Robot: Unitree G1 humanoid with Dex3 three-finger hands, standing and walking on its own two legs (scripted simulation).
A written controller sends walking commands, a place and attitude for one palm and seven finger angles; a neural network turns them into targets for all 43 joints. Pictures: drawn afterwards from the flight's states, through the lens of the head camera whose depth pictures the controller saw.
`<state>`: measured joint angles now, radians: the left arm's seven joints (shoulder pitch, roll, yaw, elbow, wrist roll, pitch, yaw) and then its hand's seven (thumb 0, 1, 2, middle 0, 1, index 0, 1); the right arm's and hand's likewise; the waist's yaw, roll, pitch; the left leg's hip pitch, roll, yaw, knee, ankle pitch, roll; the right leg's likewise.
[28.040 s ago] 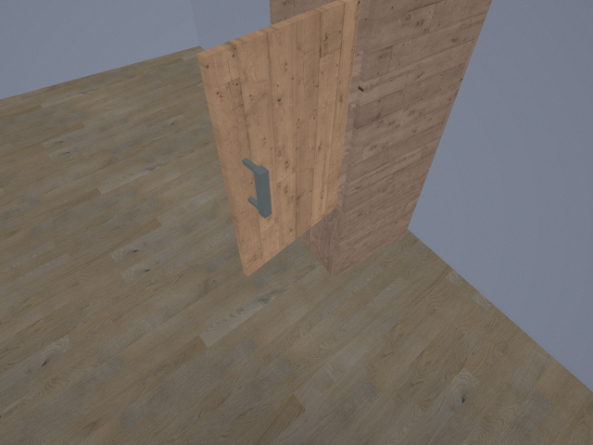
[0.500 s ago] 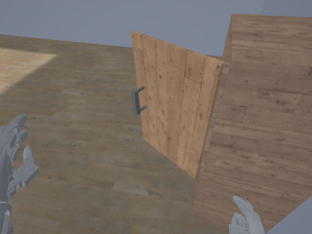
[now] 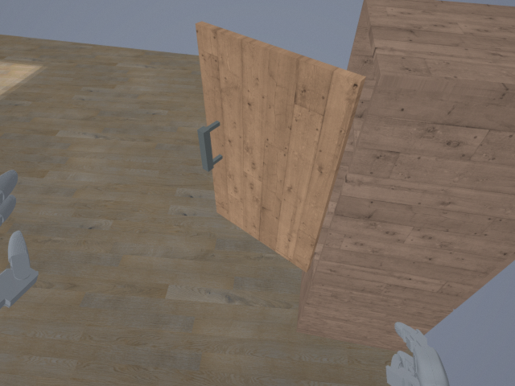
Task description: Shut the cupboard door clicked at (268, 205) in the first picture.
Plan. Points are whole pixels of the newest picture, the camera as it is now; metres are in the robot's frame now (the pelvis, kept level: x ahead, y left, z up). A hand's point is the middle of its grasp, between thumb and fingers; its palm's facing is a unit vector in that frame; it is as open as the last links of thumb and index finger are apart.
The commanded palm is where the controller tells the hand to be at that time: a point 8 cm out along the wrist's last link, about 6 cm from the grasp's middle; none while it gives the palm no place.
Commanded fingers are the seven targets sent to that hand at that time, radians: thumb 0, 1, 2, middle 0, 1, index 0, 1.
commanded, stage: step back with the hand held close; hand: left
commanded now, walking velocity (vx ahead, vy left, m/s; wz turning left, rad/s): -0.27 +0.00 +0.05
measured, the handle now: (211, 146) +0.66 +0.15 -0.02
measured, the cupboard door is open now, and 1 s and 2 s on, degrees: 62 62 62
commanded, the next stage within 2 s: stop stepping back and stand still in 0.90 s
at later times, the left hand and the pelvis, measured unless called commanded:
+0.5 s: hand out of the picture +0.11 +0.29 +0.17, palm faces +0.47 -0.77 -0.43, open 7.5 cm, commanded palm +0.05 +0.32 +0.18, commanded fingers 0.00 0.90 0.90 -0.20 -0.30 -0.20 -0.30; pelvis -0.08 +0.01 -0.01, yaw +2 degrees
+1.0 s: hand out of the picture +0.02 +0.29 +0.17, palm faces +0.48 -0.80 -0.35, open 7.5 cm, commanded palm -0.05 +0.32 +0.18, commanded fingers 0.00 0.90 0.90 -0.20 -0.30 -0.20 -0.30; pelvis -0.18 +0.01 -0.01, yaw +2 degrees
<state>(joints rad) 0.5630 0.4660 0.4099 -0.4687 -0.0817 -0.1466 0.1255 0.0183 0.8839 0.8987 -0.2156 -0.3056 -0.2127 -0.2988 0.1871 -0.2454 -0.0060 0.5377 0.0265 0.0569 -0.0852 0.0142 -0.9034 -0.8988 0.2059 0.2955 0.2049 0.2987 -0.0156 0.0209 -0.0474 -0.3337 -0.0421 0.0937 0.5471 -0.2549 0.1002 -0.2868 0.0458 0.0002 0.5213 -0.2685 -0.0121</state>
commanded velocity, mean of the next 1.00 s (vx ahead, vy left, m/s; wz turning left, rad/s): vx -0.36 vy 0.00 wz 0.01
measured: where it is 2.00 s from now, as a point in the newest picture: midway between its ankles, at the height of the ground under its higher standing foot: outside the picture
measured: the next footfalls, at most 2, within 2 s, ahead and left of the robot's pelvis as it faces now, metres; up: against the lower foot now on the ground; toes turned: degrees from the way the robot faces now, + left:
right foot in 0.54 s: -0.14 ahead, -0.13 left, +0.00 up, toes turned +3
left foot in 0.92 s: -0.03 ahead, +0.08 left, +0.00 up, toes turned +4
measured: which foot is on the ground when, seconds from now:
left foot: down 0.00-0.80, up 0.82-0.90, down 0.92-1.00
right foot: down 0.00-0.44, up 0.46-0.52, down 0.54-0.96, up 0.98-1.00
